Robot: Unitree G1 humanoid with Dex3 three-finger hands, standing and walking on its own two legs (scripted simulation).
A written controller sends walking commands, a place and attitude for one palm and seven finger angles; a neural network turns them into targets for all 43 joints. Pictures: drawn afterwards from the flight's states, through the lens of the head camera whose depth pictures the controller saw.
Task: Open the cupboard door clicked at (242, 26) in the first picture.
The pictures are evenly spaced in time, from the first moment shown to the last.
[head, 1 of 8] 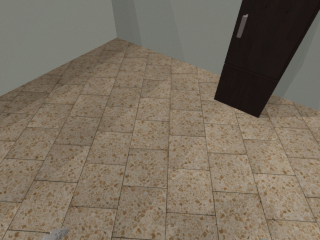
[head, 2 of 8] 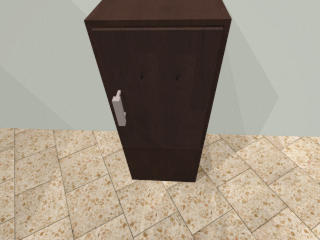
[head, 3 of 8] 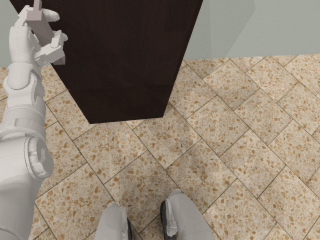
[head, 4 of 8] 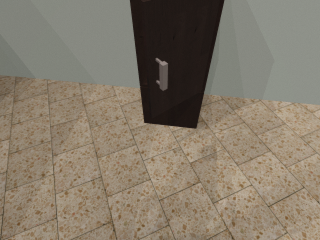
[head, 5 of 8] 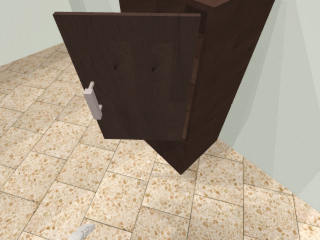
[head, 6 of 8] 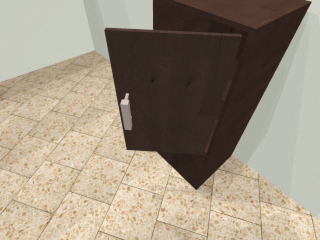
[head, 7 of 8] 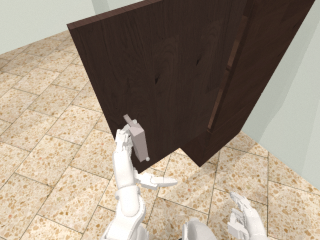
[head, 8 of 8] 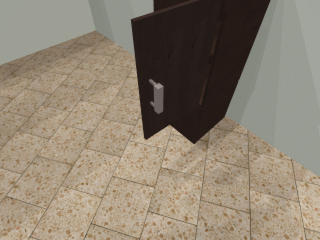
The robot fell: no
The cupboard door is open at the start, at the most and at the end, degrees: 0 88 86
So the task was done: yes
